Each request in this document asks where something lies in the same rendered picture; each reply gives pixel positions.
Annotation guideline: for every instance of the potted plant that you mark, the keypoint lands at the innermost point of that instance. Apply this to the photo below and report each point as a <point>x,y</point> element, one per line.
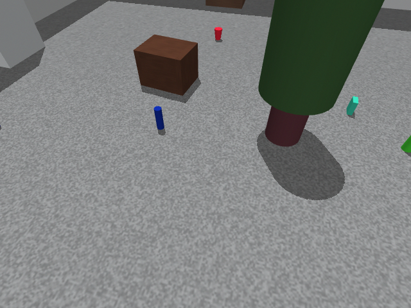
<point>311,48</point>

